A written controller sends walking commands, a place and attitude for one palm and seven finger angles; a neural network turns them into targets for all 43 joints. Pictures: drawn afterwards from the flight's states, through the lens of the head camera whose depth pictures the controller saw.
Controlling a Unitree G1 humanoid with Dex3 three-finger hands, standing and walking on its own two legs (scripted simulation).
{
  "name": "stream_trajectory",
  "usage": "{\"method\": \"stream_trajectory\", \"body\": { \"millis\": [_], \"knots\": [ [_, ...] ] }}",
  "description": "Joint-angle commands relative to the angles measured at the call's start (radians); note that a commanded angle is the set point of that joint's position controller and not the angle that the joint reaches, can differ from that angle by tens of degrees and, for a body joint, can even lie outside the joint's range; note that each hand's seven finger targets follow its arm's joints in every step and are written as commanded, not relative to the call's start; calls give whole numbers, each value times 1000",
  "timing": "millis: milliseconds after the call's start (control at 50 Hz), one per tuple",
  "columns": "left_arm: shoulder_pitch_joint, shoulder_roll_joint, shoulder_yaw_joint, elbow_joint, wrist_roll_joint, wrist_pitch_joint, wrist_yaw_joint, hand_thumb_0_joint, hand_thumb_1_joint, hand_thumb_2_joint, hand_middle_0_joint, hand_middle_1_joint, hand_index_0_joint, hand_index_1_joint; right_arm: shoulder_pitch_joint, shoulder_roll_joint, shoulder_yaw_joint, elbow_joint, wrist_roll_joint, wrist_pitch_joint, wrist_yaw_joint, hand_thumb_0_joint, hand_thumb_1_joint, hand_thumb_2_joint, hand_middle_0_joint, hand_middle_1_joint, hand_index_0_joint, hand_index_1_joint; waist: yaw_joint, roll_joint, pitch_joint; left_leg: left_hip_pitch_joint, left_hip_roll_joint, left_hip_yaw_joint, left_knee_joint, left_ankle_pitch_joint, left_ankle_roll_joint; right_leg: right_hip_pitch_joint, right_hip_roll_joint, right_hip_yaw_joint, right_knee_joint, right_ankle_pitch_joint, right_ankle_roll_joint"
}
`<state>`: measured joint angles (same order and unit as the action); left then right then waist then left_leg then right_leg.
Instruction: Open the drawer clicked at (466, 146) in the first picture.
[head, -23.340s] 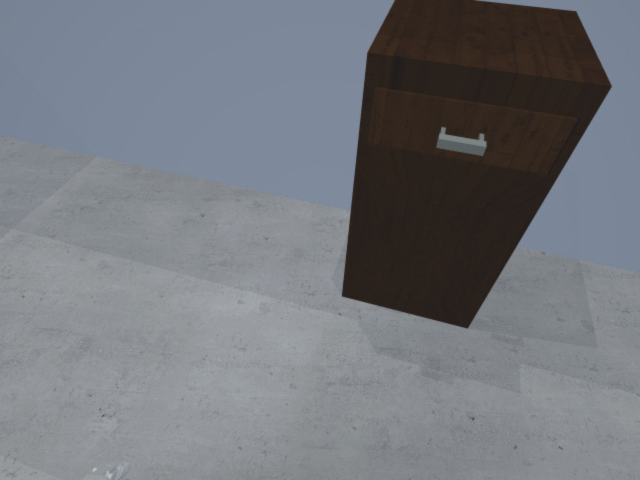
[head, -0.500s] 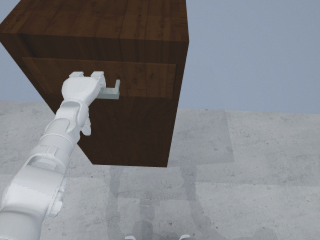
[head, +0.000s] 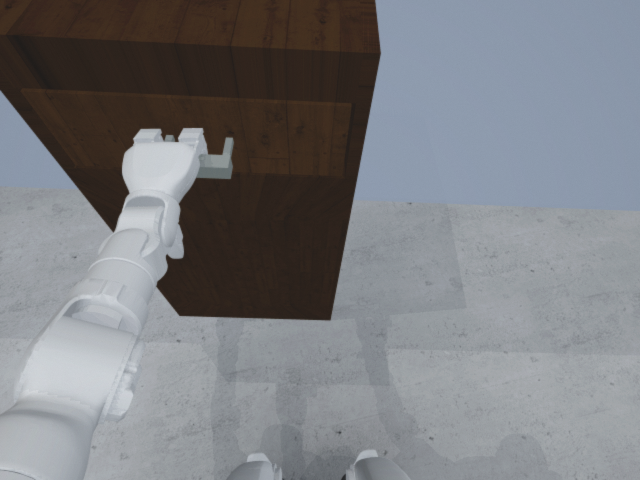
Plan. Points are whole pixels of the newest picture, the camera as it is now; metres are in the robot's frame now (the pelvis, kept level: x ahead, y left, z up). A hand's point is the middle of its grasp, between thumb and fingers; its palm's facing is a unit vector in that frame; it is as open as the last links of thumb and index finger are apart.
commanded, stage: lower the fingers behind the handle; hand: left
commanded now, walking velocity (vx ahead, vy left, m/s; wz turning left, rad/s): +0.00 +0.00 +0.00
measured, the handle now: (196, 154) +0.54 +0.15 +0.04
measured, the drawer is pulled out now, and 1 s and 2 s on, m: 0.00 0.00 0.08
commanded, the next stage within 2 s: close the thumb around the handle in 0.32 s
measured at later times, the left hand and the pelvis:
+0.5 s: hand (174, 194) +0.49 +0.18 +0.02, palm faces -0.05 -0.01 -1.00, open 13.8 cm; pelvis +0.01 +0.00 +0.00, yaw +0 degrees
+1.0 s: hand (174, 193) +0.49 +0.18 +0.02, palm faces -0.06 -0.02 -1.00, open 6.3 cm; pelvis +0.01 -0.01 +0.00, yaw +0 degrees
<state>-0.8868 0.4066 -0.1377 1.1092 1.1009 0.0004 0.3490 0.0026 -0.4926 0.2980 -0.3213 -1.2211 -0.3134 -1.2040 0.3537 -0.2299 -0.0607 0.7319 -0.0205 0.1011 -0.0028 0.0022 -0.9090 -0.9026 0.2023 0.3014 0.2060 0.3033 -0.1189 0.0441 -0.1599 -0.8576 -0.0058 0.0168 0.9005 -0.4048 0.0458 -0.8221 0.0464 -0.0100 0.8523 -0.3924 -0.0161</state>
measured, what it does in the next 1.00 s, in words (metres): stands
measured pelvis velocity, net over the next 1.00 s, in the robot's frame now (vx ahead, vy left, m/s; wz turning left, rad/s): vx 0.01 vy -0.01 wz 0.00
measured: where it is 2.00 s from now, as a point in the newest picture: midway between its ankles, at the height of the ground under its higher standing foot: outside the picture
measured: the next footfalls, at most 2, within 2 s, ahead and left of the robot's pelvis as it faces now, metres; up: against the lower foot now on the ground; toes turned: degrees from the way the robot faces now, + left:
none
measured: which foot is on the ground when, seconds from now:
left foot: down 0.00-1.00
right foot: down 0.00-1.00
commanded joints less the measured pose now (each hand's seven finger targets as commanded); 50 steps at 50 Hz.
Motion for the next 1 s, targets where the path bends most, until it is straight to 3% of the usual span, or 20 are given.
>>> {"method": "stream_trajectory", "body": {
  "millis": [0, 20, 80, 100, 160, 220, 280, 320, 400, 480, 500, 520, 560, 620, 720, 800, 860, 900, 980],
  "knots": [
    [-466, 100, 11, -207, -11, -32, 16, 0, -500, 300, -300, -1200, -300, -1200, 132, -172, -61, -64, -2, -12, -19, 0, -900, -900, 200, 300, 200, 300, -51, 31, -411, 417, 3, -41, -83, 369, -12, 89, 27, -10, -107, 260, -30],
    [-434, 115, 25, -190, -10, -32, 13, 0, -500, 300, -300, -1200, -300, -1200, 130, -170, -60, -69, 1, -10, -21, 0, -900, -900, 200, 300, 200, 300, -47, 14, -404, 407, 1, -40, -84, 363, -10, 100, 27, -7, -111, 262, -30],
    [-456, 56, -22, -211, -19, -46, 1, 0, -500, 300, -300, -1200, -300, -1200, 130, -167, -61, -64, 0, -16, -22, 0, -900, -900, 200, 300, 200, 300, -60, 21, -375, 414, 5, -45, -86, 348, -11, 66, 26, -11, -113, 241, -30],
    [-436, 94, 11, -212, -16, -51, 3, 0, -500, 300, -300, -1200, -300, -1200, 131, -170, -61, -65, 0, -15, -24, 0, -900, -900, 200, 300, 200, 300, -48, 13, -390, 412, 6, -45, -85, 353, -10, 81, 25, -9, -110, 246, -30],
    [-426, 99, 13, -225, -18, -65, -3, 0, -500, 300, -300, -1200, -300, -1200, 132, -167, -60, -67, -1, -16, -26, 0, -900, -900, 200, 300, 200, 300, -45, 15, -402, 408, 3, -40, -80, 378, -9, 101, 24, -5, -106, 278, -29],
    [-418, 74, -4, -228, -20, -71, -1, 0, -500, 300, -300, -1200, -300, -1200, 127, -165, -61, -65, 0, -16, -24, 0, -900, -900, 200, 300, 200, 300, -49, 17, -372, 396, 4, -37, -80, 365, -10, 89, 24, -6, -108, 271, -29],
    [-374, 112, 32, -242, -12, -79, 6, 0, -500, 300, -300, -1200, -300, -1200, 128, -166, -64, -69, -2, -14, -24, 0, -900, -900, 200, 300, 200, 300, -28, 28, -429, 419, 1, -35, -68, 418, -12, 116, 25, -1, -96, 311, -32],
    [-385, 76, 4, -263, -15, -81, 8, 0, -500, 300, -300, -1200, -300, -1200, 123, -161, -65, -69, -1, -13, -20, 0, -900, -900, 200, 300, 200, 300, -33, 36, -413, 420, 2, -36, -67, 421, -14, 104, 26, -4, -97, 308, -31],
    [-405, 59, -12, -240, -10, -62, 20, 0, -500, 300, -300, -1200, -300, -1200, 120, -163, -66, -61, 1, -9, -16, 0, -900, -900, 200, 300, 200, 300, -46, 30, -371, 413, 5, -41, -70, 407, -16, 73, 26, -8, -101, 287, -31],
    [-439, 69, -6, -240, -5, -42, 26, 0, -276, 396, -316, -1224, -316, -1224, 126, -167, -69, -56, 0, -5, -16, 0, -900, -900, 200, 300, 200, 300, -55, 27, -391, 431, 6, -44, -68, 426, -16, 72, 25, -10, -98, 300, -30],
    [-435, 36, -34, -243, -5, -37, 23, 0, -220, 420, -320, -1230, -320, -1230, 123, -163, -68, -60, -1, -5, -14, 0, -900, -900, 200, 300, 200, 300, -54, 37, -408, 439, 3, -43, -66, 432, -17, 75, 26, -10, -98, 299, -30],
    [-440, 52, -18, -243, -6, -33, 23, 0, -164, 444, -324, -1236, -324, -1236, 125, -165, -70, -56, -1, -2, -15, 0, -900, -900, 200, 300, 200, 300, -56, 40, -403, 451, 7, -44, -66, 444, -19, 70, 26, -12, -98, 306, -31],
    [-437, 21, -41, -257, -12, -32, 14, 0, -52, 492, -332, -1248, -332, -1248, 125, -161, -72, -59, -3, 2, -13, 0, -900, -900, 200, 300, 200, 300, -55, 51, -440, 483, 8, -45, -58, 495, -21, 76, 26, -12, -94, 328, -29],
    [-406, 57, -14, -235, -16, -27, 2, 0, 116, 564, -344, -1266, -344, -1266, 116, -162, -66, -63, 0, 10, -17, 0, -900, -900, 200, 300, 200, 300, -50, 21, -406, 443, 2, -36, -66, 453, -15, 108, 25, -8, -104, 334, -28],
    [-379, 31, -29, -271, -23, -51, -13, 0, 396, 684, -364, -1296, -364, -1296, 107, -158, -64, -75, -1, 9, -18, 0, -900, -900, 200, 300, 200, 300, -40, 22, -407, 446, 2, -35, -69, 472, -14, 122, 25, -8, -102, 347, -29],
    [-377, 13, -43, -264, -24, -63, -15, 0, 620, 780, -380, -1320, -380, -1320, 102, -156, -65, -72, -2, 7, -19, 0, -900, -900, 200, 300, 200, 300, -50, 7, -376, 429, 3, -34, -66, 436, -11, 104, 24, -4, -107, 329, -26],
    [-363, 78, 3, -273, -18, -70, -12, 0, 788, 852, -392, -1338, -392, -1338, 108, -159, -63, -72, -3, 5, -21, 0, -900, -900, 200, 300, 200, 300, -32, 12, -423, 416, -4, -28, -65, 444, -9, 152, 22, 7, -99, 366, -28],
    [-360, 45, -18, -298, -17, -74, -9, 0, 900, 900, -400, -1350, -400, -1350, 107, -155, -66, -72, -3, 6, -20, 0, -900, -900, 200, 300, 200, 300, -33, 22, -434, 434, -2, -25, -60, 483, -10, 150, 22, 4, -96, 387, -27],
    [-331, 81, 17, -286, -15, -71, 1, 0, 900, 900, -400, -1350, -400, -1350, 106, -159, -67, -68, -2, 10, -16, 0, -900, -900, 200, 300, 200, 300, -20, 26, -416, 428, 0, -27, -62, 484, -13, 146, 25, 2, -96, 378, -29]
  ]
}}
